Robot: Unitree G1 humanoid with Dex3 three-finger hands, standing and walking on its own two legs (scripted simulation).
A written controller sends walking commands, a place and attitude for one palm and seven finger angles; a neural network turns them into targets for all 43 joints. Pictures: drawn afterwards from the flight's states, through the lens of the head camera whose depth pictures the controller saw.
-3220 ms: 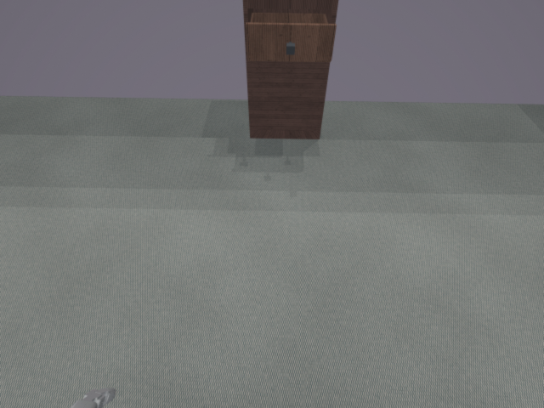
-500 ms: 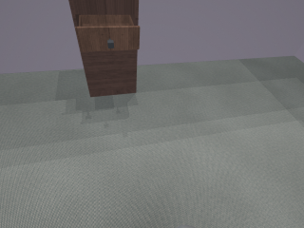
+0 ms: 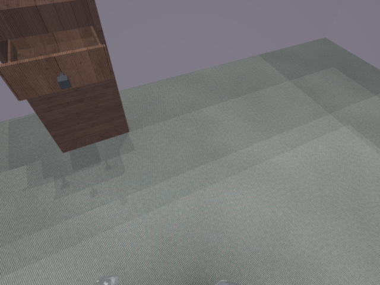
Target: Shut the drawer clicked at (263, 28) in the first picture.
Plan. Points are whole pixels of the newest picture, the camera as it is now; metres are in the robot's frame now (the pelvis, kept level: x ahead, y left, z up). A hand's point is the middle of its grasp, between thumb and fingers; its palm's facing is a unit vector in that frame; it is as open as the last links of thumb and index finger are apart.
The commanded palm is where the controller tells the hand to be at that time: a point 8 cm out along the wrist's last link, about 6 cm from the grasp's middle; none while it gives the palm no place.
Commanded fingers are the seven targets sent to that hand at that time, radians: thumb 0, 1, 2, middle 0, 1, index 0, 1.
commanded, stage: walk to a spot facing it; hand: left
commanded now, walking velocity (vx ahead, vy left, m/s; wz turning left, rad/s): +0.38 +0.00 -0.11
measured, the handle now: (63, 79) +0.85 +0.50 -0.10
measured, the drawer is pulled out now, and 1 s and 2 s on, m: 0.19 0.19 0.19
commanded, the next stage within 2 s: turn to face it in 0.50 s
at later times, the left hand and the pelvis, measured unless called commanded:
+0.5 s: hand (103, 281) +0.17 +0.21 -0.18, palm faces +0.07 -0.99 -0.14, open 7.4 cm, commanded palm none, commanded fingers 0.00 0.90 0.90 -0.20 -0.30 -0.20 -0.30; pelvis +0.23 +0.04 +0.00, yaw -1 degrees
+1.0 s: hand (131, 170) +0.45 +0.17 -0.13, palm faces +0.10 -0.97 -0.23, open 7.3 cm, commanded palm none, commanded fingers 0.00 0.90 0.90 -0.20 -0.30 -0.20 -0.30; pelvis +0.35 +0.00 +0.02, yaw +5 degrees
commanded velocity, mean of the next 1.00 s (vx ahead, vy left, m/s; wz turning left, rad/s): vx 0.18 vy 0.00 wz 0.17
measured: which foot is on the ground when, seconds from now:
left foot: up 0.00-0.42, down 0.44-0.86, up 0.88-1.00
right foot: down 0.00-0.44, up 0.46-0.82, down 0.84-1.00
